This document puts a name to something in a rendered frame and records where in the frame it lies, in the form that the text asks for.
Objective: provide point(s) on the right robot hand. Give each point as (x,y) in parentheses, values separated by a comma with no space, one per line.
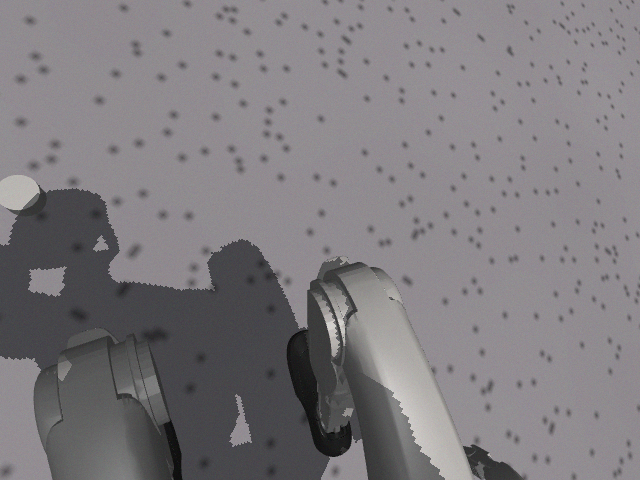
(484,467)

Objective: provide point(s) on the left robot foot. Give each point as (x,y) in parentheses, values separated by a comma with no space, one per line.
(174,449)

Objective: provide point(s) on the right robot foot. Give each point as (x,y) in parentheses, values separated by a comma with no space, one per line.
(305,386)

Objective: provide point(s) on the tin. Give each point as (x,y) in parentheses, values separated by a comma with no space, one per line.
(22,195)

